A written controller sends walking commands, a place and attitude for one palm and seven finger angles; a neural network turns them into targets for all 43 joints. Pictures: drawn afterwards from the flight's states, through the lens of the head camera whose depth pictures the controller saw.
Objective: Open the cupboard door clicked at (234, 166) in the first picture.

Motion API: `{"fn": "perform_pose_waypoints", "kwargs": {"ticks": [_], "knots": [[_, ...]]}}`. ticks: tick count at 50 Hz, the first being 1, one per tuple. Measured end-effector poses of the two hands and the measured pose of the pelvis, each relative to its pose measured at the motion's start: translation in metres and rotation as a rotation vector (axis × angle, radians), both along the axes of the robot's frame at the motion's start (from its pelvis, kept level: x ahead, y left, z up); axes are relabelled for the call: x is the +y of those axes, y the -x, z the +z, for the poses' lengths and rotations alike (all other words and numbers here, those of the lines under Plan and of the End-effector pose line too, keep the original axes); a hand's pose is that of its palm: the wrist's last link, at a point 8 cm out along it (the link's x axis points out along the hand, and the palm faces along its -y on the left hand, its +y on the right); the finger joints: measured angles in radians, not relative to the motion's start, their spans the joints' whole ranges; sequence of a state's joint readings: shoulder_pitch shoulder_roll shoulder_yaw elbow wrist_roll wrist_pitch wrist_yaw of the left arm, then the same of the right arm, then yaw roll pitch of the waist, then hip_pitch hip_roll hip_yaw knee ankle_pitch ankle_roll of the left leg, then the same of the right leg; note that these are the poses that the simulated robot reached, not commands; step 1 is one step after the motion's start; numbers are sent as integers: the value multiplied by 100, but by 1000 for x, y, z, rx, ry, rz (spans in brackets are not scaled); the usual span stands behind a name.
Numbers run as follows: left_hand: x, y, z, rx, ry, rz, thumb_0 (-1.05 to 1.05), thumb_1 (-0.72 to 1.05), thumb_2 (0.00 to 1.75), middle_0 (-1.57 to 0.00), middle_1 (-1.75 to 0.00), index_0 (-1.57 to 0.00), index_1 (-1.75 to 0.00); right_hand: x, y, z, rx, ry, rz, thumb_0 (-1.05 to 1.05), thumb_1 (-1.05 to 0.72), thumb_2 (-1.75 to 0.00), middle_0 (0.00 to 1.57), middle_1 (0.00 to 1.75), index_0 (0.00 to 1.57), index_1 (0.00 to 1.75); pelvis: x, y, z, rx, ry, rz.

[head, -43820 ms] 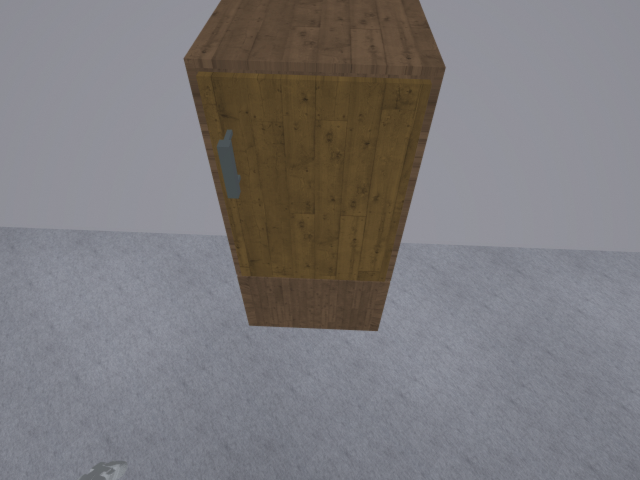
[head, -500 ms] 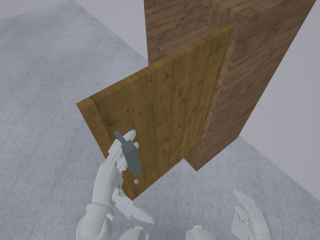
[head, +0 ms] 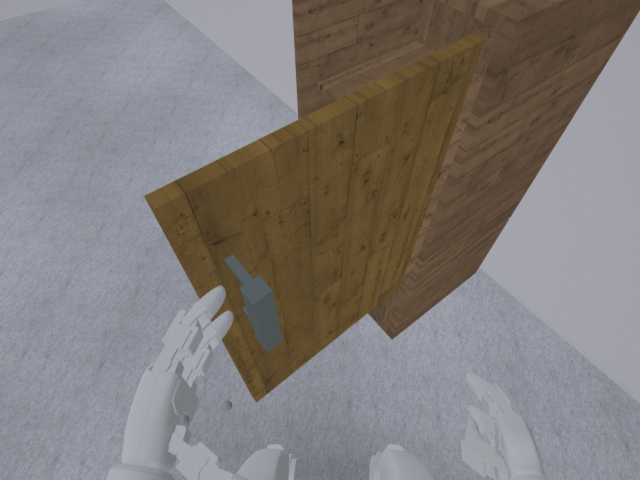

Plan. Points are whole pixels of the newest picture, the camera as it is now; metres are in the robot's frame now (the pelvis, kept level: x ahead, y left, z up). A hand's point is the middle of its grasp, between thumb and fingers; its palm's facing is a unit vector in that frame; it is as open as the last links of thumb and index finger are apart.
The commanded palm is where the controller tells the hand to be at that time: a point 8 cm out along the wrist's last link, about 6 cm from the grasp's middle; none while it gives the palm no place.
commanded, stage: slide the hand sideways off the handle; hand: left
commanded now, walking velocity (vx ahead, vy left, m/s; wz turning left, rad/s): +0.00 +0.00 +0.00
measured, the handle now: (253, 304) +0.30 +0.10 +0.07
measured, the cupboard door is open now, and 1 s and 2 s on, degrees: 92 91 91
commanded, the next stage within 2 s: draw the hand back to the body in 0.38 s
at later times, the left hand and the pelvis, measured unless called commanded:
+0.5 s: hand (181, 424) +0.17 +0.15 +0.07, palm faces -0.05 -1.00 -0.02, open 16.3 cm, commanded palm +0.14 +0.21 +0.08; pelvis +0.00 +0.00 +0.00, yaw +0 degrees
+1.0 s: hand (115, 394) +0.18 +0.19 +0.14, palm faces -0.01 -1.00 -0.09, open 16.1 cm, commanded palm +0.14 +0.25 +0.16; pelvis +0.01 +0.01 +0.03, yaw +0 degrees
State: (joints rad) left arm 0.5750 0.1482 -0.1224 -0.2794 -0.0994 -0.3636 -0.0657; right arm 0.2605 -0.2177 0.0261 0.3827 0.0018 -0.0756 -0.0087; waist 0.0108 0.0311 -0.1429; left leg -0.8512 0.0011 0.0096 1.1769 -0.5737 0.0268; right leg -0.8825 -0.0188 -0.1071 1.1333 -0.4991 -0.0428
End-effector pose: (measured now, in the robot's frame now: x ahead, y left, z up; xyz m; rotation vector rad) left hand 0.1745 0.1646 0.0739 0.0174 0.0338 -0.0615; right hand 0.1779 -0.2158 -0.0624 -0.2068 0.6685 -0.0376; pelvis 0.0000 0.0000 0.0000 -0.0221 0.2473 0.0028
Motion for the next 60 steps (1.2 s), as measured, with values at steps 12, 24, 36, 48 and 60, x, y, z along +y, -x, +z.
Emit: {"fn": "perform_pose_waypoints", "kwargs": {"ticks": [12,24,36,48,60], "knots": [[17,5,-1,44,-8,6,-1,-50,30,-17,-31,-20,-32,-9,-5,3,-3,2,-48,1,-90,-90,20,30,20,30,-5,-5,1,2,2,-3],[42,20,-4,30,-7,25,-1,-50,30,-15,-30,-16,-30,-15,-12,2,-22,39,-42,1,-90,-90,20,30,20,30,-5,-3,-4,9,17,11],[51,12,32,10,-44,31,-1,-50,30,-15,-30,-15,-30,2,-5,18,-37,-13,-66,1,-90,-90,20,30,20,30,1,-5,13,-40,18,6],[70,14,64,-4,-67,39,-1,-49,31,-15,-30,-15,-30,2,-8,43,-87,-1,-56,1,-90,-90,20,30,20,30,6,-13,32,-97,21,8],[98,17,104,67,-341,317,-1,-22,42,-17,-30,-16,-30,11,-16,66,-79,21,-67,1,-90,-90,20,30,20,30,11,-23,62,-192,11,-2]]}}
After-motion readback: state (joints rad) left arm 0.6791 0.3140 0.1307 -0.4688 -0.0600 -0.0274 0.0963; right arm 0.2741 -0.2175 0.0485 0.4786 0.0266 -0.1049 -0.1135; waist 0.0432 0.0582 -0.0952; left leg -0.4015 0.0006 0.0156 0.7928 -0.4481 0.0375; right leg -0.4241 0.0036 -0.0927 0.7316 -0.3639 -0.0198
